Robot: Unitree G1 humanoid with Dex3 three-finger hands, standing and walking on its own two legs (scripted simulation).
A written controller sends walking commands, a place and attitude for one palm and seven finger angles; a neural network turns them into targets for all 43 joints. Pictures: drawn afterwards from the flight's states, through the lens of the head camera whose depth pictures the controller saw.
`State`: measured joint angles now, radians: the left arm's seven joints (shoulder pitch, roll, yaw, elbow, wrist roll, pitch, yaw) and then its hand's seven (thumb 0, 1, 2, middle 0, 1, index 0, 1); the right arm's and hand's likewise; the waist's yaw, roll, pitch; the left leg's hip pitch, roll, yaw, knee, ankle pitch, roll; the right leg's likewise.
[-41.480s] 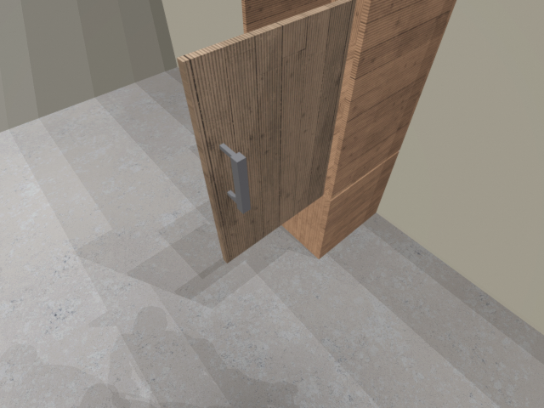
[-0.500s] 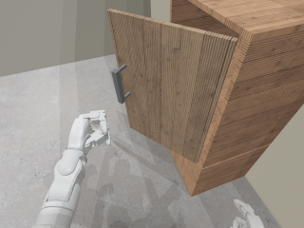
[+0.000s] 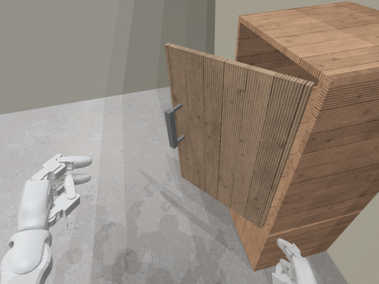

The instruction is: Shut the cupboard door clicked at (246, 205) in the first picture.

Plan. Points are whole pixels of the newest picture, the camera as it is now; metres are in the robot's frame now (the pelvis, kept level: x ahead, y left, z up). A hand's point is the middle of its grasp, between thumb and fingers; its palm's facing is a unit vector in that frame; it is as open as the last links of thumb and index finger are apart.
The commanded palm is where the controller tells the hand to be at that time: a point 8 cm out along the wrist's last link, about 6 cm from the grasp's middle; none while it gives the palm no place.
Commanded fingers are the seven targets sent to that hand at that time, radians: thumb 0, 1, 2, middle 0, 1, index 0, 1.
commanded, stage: draw the hand back to the body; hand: left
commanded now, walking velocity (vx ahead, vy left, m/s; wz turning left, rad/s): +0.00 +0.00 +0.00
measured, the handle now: (176, 126) +0.60 +0.13 -0.01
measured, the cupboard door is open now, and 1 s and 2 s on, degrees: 37 37 37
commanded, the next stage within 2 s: step back with the hand held close in 0.54 s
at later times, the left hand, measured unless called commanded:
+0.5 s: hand (45, 207) +0.18 +0.26 +0.16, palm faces +0.46 -0.79 -0.40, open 7.4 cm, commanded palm +0.14 +0.30 +0.17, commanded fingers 0.00 0.90 0.90 -0.20 -0.30 -0.20 -0.30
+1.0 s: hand (30, 211) +0.18 +0.29 +0.15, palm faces +0.37 -0.78 -0.51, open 7.4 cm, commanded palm +0.12 +0.32 +0.17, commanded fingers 0.00 0.90 0.90 -0.20 -0.30 -0.20 -0.30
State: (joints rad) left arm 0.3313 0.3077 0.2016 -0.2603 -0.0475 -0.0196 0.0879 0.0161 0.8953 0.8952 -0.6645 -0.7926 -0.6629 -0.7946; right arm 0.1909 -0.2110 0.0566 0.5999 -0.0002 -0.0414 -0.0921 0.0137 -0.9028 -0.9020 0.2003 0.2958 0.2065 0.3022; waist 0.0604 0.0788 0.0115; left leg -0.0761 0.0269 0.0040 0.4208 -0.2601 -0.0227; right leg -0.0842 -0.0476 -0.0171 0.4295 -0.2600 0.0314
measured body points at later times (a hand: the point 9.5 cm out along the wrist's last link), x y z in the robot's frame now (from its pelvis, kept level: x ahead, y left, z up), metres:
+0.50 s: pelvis -0.01 +0.00 +0.00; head -0.04 -0.03 +0.45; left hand +0.15 +0.30 +0.18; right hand +0.18 -0.23 -0.08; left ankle -0.01 +0.13 -0.74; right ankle -0.01 -0.14 -0.74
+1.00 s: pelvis -0.03 +0.03 +0.00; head -0.02 +0.01 +0.45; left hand +0.15 +0.33 +0.18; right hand +0.14 -0.23 -0.09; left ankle -0.01 +0.13 -0.74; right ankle -0.01 -0.14 -0.74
